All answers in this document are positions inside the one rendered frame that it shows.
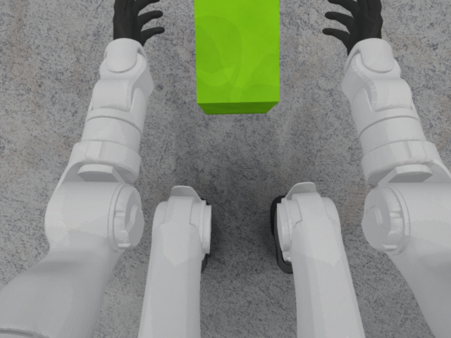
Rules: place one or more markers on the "carton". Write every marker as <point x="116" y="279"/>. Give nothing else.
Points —
<point x="237" y="55"/>

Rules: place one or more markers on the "left robot shin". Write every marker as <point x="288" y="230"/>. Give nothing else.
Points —
<point x="160" y="212"/>

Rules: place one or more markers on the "robot right forearm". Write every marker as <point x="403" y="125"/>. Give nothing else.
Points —
<point x="393" y="142"/>

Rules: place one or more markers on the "robot right thigh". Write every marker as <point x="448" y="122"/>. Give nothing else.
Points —
<point x="325" y="298"/>

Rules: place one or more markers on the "robot right hand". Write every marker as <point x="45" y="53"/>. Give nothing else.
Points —
<point x="366" y="22"/>

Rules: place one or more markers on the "robot right upper arm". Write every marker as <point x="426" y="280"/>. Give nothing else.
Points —
<point x="411" y="223"/>

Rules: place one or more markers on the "robot left hand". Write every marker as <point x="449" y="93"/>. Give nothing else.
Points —
<point x="128" y="24"/>

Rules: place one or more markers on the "robot left forearm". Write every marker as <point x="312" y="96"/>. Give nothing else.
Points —
<point x="108" y="151"/>

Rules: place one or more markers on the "robot left upper arm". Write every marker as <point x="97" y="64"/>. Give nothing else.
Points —
<point x="89" y="226"/>

